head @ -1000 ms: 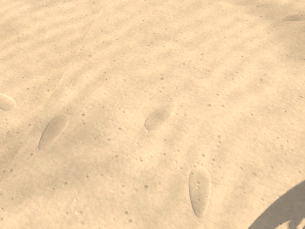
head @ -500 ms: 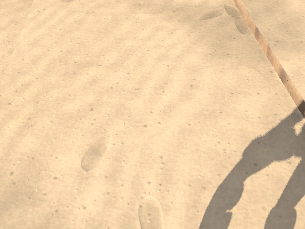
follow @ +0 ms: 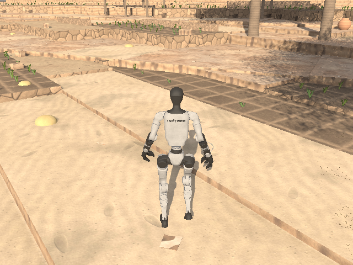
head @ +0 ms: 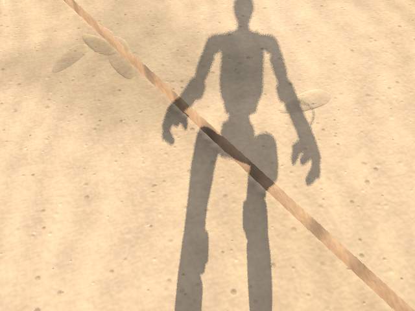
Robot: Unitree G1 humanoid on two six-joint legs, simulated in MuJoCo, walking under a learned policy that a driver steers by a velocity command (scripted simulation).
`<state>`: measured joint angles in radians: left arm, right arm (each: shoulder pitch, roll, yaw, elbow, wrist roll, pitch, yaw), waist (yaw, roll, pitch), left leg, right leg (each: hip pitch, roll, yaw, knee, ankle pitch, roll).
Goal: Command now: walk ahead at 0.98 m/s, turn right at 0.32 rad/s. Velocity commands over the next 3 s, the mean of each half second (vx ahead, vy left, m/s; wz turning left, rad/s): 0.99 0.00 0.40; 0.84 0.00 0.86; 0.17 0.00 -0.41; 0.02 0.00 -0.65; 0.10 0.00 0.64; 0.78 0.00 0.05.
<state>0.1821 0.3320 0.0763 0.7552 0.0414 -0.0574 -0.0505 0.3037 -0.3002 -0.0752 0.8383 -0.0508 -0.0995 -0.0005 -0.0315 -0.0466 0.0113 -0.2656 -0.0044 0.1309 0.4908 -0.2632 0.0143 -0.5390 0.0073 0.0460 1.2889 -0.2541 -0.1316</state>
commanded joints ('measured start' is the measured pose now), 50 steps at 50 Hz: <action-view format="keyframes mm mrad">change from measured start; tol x64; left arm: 1 -17 -71 -44 -100 13 3 -21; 50 -268 -55 -54 -230 -40 -98 46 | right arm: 1 88 -1 19 12 18 -44 20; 50 187 -97 -14 -42 82 61 -61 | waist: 1 44 108 52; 50 -88 91 -84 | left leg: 1 96 268 -388 -347 -57 158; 11 176 186 -165 -50 905 131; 15 -512 35 -203 929 -103 121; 33 23 -87 74 270 191 211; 37 698 231 -855 -78 -16 496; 50 23 -48 -359 -95 608 92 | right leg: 1 -239 -61 130 -57 43 13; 12 645 4 -74 -734 113 36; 14 1003 -503 671 -928 -492 -27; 33 580 -260 -322 -679 1382 120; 36 -108 21 -222 378 -258 135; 50 183 84 -105 -784 621 172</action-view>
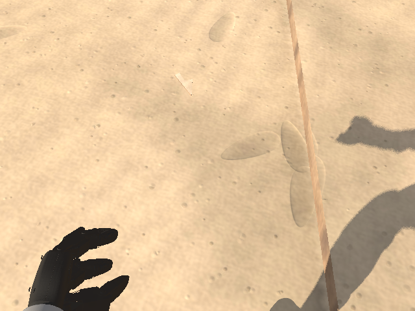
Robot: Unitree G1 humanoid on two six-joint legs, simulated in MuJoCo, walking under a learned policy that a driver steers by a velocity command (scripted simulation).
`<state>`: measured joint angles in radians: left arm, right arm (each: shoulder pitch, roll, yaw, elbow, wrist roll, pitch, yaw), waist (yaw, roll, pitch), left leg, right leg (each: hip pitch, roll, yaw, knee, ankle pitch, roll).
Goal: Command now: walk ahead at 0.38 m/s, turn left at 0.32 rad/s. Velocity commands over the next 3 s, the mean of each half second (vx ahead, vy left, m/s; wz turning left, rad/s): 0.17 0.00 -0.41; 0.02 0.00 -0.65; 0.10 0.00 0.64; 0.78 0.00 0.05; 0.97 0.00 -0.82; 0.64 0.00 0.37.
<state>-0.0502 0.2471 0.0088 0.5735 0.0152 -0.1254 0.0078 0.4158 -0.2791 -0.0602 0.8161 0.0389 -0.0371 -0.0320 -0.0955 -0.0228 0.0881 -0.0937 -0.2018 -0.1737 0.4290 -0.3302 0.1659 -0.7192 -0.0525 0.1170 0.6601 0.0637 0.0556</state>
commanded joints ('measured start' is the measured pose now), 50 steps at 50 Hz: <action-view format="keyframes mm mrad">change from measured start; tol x32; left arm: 1 -32 38 20 -51 -9 -30 -21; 5 449 150 75 96 -8 -37 -32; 50 310 162 79 -2 -12 155 20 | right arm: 1 98 -84 -17 0 -18 2 -32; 50 -238 -140 -15 -142 1 11 47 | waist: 1 -23 125 -161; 7 91 -176 -576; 12 49 58 -145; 50 111 177 -186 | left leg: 1 -113 163 -70 -6 638 -67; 4 -23 177 -22 287 837 -130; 5 -103 143 34 609 631 -163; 6 -421 48 43 1014 -358 -238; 8 -597 122 -31 1135 -201 -224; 29 -2 264 -65 -112 219 -126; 50 -192 376 26 16 440 -32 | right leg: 1 385 146 -159 -175 340 -35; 5 779 35 -46 -233 520 -144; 7 1155 -325 635 -193 600 -454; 11 529 -118 479 -396 -153 -339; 27 496 44 551 -336 -377 -188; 36 31 95 -1 649 -442 46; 50 679 36 -84 -324 -121 -45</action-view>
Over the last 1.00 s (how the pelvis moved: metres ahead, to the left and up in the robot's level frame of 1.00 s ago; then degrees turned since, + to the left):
0.85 0.17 0.00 44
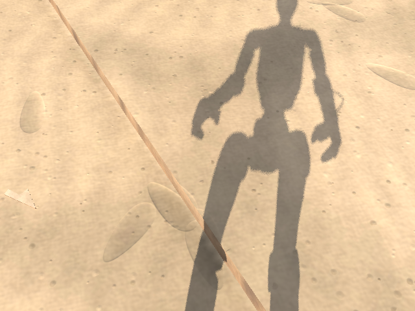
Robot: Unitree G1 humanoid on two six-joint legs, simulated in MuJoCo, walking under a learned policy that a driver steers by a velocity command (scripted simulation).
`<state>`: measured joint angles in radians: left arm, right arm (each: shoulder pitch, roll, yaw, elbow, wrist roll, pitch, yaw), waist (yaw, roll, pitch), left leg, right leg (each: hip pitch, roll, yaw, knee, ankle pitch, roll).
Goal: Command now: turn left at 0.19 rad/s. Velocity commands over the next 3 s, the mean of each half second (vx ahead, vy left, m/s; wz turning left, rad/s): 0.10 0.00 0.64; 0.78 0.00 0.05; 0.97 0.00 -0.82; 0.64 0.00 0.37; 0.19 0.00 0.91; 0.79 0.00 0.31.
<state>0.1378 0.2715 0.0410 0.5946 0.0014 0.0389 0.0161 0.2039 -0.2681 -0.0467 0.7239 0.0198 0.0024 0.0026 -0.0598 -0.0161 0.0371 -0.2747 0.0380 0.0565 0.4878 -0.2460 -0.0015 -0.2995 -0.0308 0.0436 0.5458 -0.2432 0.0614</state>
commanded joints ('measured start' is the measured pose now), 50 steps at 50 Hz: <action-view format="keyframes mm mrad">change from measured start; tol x32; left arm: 1 178 212 63 -33 12 -2 27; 39 -267 116 32 10 36 -63 -97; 47 484 325 105 174 37 -72 -42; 50 296 246 88 159 13 -78 -49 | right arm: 1 -19 -105 -12 -68 -11 -40 21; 21 364 -363 -138 -122 8 1 13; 50 34 -166 6 -84 -70 -142 13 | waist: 1 80 39 -218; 17 42 -133 -109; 21 -79 401 -82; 50 157 -21 -114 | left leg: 1 -125 78 -167 82 98 58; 3 -300 -10 -42 396 -359 -42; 7 -355 18 -80 696 -236 -89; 19 119 -51 66 128 -91 76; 22 369 352 -943 -387 -825 400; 41 425 219 -218 -450 40 178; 45 365 180 -9 32 1184 118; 46 170 145 26 366 1105 95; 48 -438 -150 -108 955 -121 37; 50 -522 -28 -187 937 6 58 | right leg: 1 429 -169 133 -137 473 -109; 18 119 -324 -147 -66 123 -164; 22 -740 5 66 736 -363 -75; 34 -427 -30 -85 218 233 15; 41 -520 -22 -84 92 158 -134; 45 24 162 -223 123 -17 -244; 48 618 -220 890 -313 -691 -431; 50 458 -192 696 -311 -386 -396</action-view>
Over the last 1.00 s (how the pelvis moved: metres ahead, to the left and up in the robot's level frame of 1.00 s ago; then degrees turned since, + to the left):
0.26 -0.04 0.00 -36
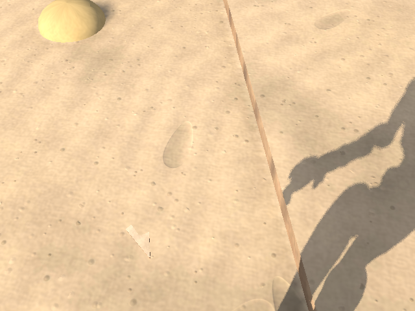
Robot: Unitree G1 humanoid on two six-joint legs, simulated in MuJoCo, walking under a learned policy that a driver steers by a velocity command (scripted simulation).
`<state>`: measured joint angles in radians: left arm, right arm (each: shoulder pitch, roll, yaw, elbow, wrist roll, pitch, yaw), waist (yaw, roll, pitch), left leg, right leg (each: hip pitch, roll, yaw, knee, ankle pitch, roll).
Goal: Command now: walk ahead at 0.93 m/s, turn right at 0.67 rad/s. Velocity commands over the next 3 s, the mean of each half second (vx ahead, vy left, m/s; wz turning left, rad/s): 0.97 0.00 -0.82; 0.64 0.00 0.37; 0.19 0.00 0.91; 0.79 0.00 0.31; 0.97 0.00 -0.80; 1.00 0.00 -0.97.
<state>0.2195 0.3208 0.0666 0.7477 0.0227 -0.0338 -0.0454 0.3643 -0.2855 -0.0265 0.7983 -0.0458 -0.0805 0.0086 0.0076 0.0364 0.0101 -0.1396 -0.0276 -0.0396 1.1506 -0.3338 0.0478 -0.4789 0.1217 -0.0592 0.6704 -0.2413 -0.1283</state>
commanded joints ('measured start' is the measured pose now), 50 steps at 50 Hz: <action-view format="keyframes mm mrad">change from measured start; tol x32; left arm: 1 202 175 56 14 -8 -8 21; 20 242 53 -2 -45 -58 -51 50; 34 -451 -58 -117 -331 47 -31 0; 39 242 213 2 -152 76 -49 53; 50 -83 -41 -11 -48 -16 -69 83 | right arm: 1 -146 -134 -7 -165 -10 -60 7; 13 -483 -60 41 -298 9 -5 31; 19 172 -305 -66 -140 -43 -12 -54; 50 -78 34 -65 -112 21 115 13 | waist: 1 56 -10 -35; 17 -138 -99 -190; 20 -94 360 -468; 34 -18 -86 132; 40 205 -249 -589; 50 -96 -161 -6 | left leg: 1 -606 75 -77 177 108 5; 14 -250 15 57 -627 454 -66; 19 648 454 -481 -676 -181 41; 21 449 436 -640 -851 -343 88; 32 143 274 -218 -1064 229 176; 37 -142 189 -12 -784 1515 97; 38 -201 160 -4 -487 1391 31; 40 -374 -58 -63 283 -62 -34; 50 -449 77 72 -192 322 -18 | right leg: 1 519 -307 695 -446 -266 -182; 16 393 -153 455 -196 924 -10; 18 185 -91 401 312 691 11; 19 -106 23 270 649 -239 22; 20 -200 -10 201 788 -215 16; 33 -691 -250 109 735 -185 40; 37 359 2 -107 312 3 9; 39 758 -494 486 78 491 -99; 41 633 -622 583 3 1040 -133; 50 157 -422 -55 -227 562 10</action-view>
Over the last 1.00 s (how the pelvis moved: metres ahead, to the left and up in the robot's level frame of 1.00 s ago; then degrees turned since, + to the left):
0.34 0.14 -0.03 21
